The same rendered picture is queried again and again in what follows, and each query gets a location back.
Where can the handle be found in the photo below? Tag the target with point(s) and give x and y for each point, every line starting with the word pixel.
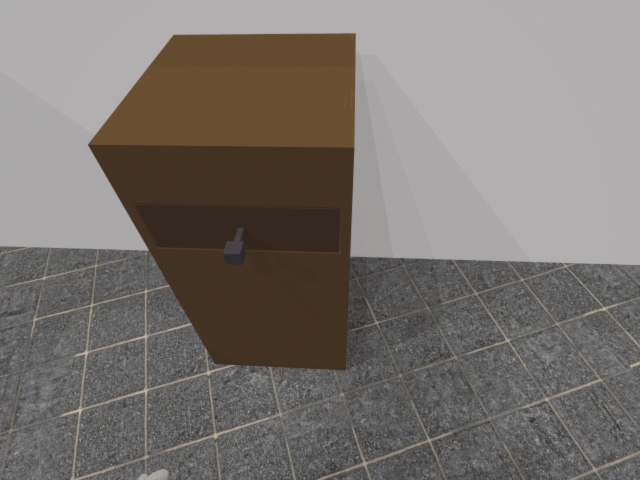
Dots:
pixel 234 252

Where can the cabinet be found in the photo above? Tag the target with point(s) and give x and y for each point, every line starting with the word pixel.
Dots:
pixel 246 119

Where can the drawer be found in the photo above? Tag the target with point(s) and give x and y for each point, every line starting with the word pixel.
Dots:
pixel 281 228

